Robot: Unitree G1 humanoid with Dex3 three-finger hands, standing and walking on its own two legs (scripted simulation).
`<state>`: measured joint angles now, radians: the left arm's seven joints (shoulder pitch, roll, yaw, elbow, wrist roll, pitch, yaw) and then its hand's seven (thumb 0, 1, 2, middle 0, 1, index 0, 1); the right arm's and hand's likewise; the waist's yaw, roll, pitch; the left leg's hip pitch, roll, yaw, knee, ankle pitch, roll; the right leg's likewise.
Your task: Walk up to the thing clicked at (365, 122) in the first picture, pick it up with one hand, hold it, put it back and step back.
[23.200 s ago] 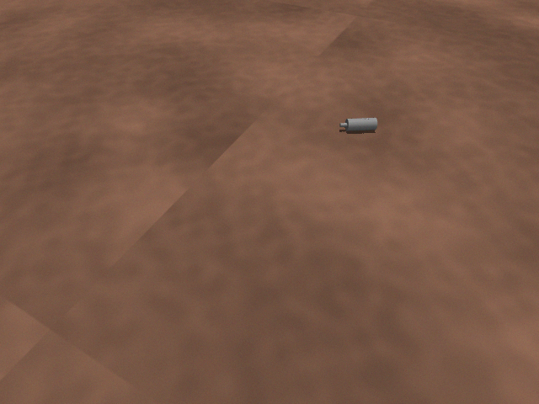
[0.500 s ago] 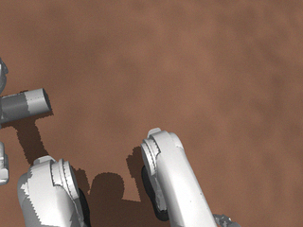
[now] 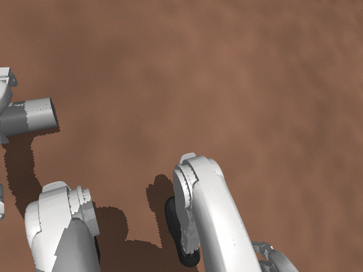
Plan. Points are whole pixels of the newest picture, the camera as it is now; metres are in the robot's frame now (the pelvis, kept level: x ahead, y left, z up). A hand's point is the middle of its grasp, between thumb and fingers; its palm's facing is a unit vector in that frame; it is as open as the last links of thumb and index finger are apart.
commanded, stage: rest palm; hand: left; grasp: from above
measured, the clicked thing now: (0, 121) +0.48 +0.32 -0.28
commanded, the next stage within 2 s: close in 0.86 s
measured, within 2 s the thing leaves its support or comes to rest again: neither
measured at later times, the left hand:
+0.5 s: hand (6, 117) +0.48 +0.29 -0.24, palm faces -0.46 -0.11 -0.88, open 14.0 cm
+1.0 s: hand (9, 122) +0.47 +0.29 -0.25, palm faces -0.45 -0.12 -0.89, open 13.9 cm
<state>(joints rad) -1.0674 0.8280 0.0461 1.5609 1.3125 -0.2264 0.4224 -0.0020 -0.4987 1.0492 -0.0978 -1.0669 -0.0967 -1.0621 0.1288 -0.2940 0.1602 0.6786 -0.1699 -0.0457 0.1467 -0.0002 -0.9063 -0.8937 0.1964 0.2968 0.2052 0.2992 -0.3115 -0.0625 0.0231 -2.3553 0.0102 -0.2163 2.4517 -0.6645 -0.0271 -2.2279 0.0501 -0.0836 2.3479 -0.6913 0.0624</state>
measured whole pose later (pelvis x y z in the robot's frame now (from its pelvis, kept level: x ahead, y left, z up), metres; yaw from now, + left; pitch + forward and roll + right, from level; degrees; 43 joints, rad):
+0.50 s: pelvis +0.01 +0.00 -0.01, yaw -3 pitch +30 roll -12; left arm -1.06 0.95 0.13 1.64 1.28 -0.20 0.51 0.00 -0.52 1.06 -0.09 -1.00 -0.07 -1.02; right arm 0.16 -0.31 0.24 0.69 -0.23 -0.14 0.19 0.00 -0.90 -0.89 0.20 0.30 0.21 0.30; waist -0.38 -0.09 0.12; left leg -2.37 0.03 -0.26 2.52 -0.70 -0.04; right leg -2.25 0.08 -0.11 2.39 -0.70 0.08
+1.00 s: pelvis +0.00 +0.00 -0.02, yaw -4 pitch +28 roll -14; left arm -1.07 0.97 0.09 1.71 1.31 -0.24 0.58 0.00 -0.51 1.06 -0.10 -1.01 -0.08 -1.03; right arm 0.11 -0.32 0.27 0.68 -0.26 -0.18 0.22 0.00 -0.90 -0.90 0.20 0.30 0.20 0.30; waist -0.38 -0.13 0.14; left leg -2.36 0.03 -0.28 2.54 -0.70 -0.03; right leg -2.22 0.09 -0.13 2.38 -0.68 0.08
